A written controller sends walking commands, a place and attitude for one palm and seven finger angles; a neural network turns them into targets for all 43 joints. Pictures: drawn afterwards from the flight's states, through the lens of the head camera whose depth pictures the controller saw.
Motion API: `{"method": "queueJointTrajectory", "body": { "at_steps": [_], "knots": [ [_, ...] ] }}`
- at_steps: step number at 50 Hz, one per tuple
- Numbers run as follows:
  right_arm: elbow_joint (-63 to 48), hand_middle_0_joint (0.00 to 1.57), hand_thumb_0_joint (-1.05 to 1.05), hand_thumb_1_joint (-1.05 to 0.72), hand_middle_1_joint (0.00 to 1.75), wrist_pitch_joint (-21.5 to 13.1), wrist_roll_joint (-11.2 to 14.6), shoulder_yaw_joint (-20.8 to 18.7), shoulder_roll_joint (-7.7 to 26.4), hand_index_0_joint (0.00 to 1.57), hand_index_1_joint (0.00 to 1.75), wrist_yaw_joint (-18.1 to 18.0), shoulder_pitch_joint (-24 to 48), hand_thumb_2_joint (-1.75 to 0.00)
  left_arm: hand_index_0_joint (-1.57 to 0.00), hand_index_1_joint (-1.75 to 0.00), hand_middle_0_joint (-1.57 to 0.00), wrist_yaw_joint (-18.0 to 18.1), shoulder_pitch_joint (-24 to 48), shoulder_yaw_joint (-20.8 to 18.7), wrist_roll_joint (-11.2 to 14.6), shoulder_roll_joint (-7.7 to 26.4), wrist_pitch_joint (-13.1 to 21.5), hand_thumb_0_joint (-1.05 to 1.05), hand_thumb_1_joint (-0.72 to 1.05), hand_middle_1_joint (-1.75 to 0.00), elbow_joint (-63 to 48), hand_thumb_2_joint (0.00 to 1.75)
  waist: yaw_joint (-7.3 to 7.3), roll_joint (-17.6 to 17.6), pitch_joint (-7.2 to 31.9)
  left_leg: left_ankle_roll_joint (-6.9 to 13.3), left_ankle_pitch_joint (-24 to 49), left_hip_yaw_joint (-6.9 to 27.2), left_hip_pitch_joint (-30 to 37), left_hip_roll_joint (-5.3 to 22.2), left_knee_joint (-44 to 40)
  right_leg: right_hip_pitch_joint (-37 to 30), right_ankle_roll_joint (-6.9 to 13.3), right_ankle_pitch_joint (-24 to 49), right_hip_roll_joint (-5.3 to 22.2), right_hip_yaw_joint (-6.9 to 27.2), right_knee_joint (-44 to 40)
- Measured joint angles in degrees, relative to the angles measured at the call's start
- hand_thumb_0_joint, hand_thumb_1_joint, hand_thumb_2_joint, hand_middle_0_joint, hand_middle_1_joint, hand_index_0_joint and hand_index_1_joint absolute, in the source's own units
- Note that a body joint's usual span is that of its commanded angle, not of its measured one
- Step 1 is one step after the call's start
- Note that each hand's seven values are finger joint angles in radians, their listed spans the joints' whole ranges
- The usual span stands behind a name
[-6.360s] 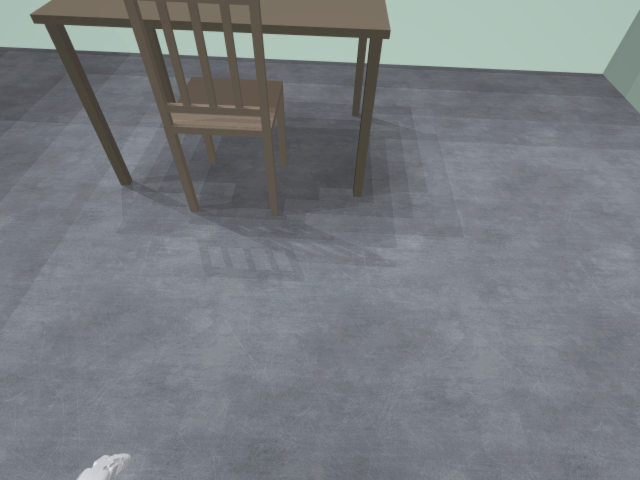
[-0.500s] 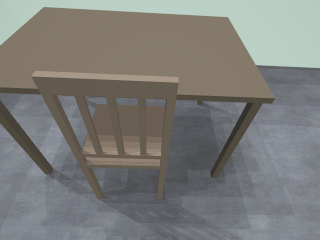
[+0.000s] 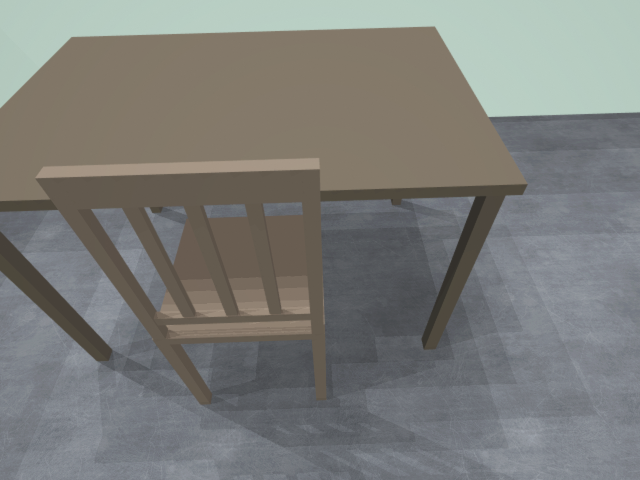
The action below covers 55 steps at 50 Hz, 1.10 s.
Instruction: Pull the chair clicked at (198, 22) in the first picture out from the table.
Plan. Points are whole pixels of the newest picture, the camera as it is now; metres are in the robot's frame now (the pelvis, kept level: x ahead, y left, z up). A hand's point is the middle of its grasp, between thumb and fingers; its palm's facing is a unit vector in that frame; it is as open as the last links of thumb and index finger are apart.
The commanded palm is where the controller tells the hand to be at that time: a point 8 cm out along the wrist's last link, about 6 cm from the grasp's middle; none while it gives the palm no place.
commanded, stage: come to a stop and stand still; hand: left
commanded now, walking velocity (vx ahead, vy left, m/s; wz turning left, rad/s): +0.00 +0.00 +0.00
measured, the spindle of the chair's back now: (215, 266) +0.48 +0.22 -0.09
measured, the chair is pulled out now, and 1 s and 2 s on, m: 0.00 0.00 0.00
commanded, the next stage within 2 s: look again from close up in 0.26 s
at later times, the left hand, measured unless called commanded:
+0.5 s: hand out of the picture -0.03 +0.16 -0.17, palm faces +0.01 -0.98 -0.20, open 7.3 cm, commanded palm none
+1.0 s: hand out of the picture +0.00 +0.22 -0.18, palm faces -0.01 -0.98 -0.19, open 7.3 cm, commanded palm none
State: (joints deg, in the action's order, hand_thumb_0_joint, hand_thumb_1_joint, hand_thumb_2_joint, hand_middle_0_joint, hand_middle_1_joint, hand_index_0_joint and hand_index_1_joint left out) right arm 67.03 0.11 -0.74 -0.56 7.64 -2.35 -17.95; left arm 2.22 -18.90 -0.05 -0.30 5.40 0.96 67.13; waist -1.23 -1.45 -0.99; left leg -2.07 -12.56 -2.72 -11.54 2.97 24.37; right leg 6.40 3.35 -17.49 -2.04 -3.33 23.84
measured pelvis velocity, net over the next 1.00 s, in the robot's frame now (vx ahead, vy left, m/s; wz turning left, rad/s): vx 0.00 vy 0.05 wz -0.02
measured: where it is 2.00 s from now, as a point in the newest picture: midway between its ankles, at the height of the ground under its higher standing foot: outside the picture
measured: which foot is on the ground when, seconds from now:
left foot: down 0.00-1.00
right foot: down 0.00-1.00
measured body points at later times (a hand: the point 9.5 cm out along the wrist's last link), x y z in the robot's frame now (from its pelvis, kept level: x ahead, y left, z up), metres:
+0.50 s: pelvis -0.01 +0.00 +0.00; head +0.01 -0.01 +0.44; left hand -0.03 +0.21 -0.16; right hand +0.00 -0.22 -0.17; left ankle -0.02 +0.13 -0.73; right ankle -0.05 -0.08 -0.74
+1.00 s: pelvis +0.00 +0.05 +0.00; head +0.02 +0.05 +0.45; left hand +0.00 +0.27 -0.17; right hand -0.01 -0.17 -0.16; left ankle -0.01 +0.12 -0.74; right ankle -0.05 -0.08 -0.74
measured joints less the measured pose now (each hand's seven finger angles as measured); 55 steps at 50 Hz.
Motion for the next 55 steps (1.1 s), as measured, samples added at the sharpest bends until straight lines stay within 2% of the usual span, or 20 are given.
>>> {"method": "queueJointTrajectory", "body": {
  "at_steps": [9,18,19,21,23,27,32,37,55],
  "knots": [
    [0.6,0.2,0.01,-0.91,0.3,-0.1,0.2,0.5,-1.6,0.2,0.3,-0.6,1.7,-0.89,-0.2,-0.3,-0.2,0.5,1.2,0.2,0.1,-0.6,-0.4,0.02,0.93,-0.3,0.1,0.9,0.43,1.5,-0.5,-1.3,0.1,0.6,1.6,1.4,-0.4,-2.2,1.1,0.5,-1.5,-0.4,-1.6],
    [0.3,0.2,0.01,-0.91,0.3,0.2,0.1,0.4,-0.7,0.2,0.3,-0.9,2.3,-0.89,-0.2,-0.3,-0.2,0.6,0.6,-0.1,0.1,-0.3,-0.4,0.0,0.91,-0.3,-0.4,0.9,1.04,0.8,-0.9,-1.3,0.4,0.5,2.4,1.3,-1.1,-2.9,1.0,0.8,-1.5,-0.3,-2.2],
    [0.0,0.2,0.01,-0.92,0.3,0.2,0.1,0.4,-0.4,0.2,0.3,-0.7,2.3,-0.89,-0.2,-0.3,-0.2,1.0,0.4,-0.1,-0.2,-0.3,0.1,0.0,0.91,-0.3,-0.5,0.9,1.17,0.5,-0.8,-0.9,-0.3,0.3,1.0,1.6,1.4,-2.5,0.8,1.0,-1.6,-0.3,-2.3],
    [-2.0,0.2,0.02,-0.92,0.3,0.6,0.1,0.0,0.6,0.2,0.3,-0.3,2.5,-0.89,-0.2,-0.3,-0.2,1.5,-0.4,-0.1,-0.7,-0.6,1.2,0.0,0.91,-0.3,-1.9,0.9,1.23,-0.3,-1.1,1.0,-3.7,1.6,-2.7,1.2,9.1,-1.0,0.4,1.4,-1.9,0.0,-1.8],
    [-4.0,0.2,0.02,-0.92,0.3,0.2,0.2,-0.4,1.6,0.2,0.3,0.1,2.8,-0.89,-0.2,-0.3,-0.2,1.4,-1.0,0.2,-1.0,-0.7,1.7,0.0,0.91,-0.3,-3.0,0.9,0.84,-1.2,-1.5,1.9,-5.7,1.6,-4.5,0.8,12.5,0.3,0.5,1.4,-2.1,0.3,-0.8],
    [-6.0,0.2,0.02,-0.92,0.3,-0.8,0.2,-0.2,2.1,0.2,0.3,0.4,2.3,-0.89,-0.21,-0.3,-0.2,1.3,-1.3,0.3,-0.9,0.5,1.1,0.0,0.91,-0.3,-4.3,0.9,-0.08,-1.6,-1.1,2.6,-5.0,0.9,-2.5,-0.3,7.9,2.3,-0.1,-0.8,-1.7,0.0,3.6],
    [-5.7,0.2,0.02,-0.93,0.3,-0.9,-0.2,0.9,1.4,0.2,0.3,0.4,1.0,-0.89,-0.2,-0.3,-0.2,1.0,0.3,0.0,-0.6,2.6,-0.4,0.0,0.91,-0.3,-5.4,0.9,1.03,0.8,0.3,3.4,-5.1,-0.2,-1.5,-2.4,7.3,2.3,-1.6,-1.9,0.5,0.8,5.2],
    [-5.5,0.2,0.02,-0.93,0.3,-0.7,-0.3,1.6,1.3,0.2,0.3,0.7,0.8,-0.89,-0.2,-0.3,-0.2,0.4,1.7,0.3,-0.6,3.5,-0.6,0.0,0.91,-0.3,-6.5,0.9,1.21,1.4,0.2,4.5,-3.8,-1.0,-1.2,-3.7,5.2,2.9,-2.4,-1.3,1.8,1.5,4.9],
    [-2.9,0.2,0.01,-0.91,0.3,-1.7,0.1,2.2,0.7,0.2,0.3,0.3,2.0,-0.89,-0.2,-0.3,-0.2,0.3,2.0,0.7,-0.3,3.3,-1.0,0.0,0.91,-0.3,-4.4,0.9,1.38,2.8,-1.4,5.9,-3.6,-1.8,0.7,-5.7,2.4,1.7,-4.1,-1.6,3.7,2.3,3.4]
  ]
}}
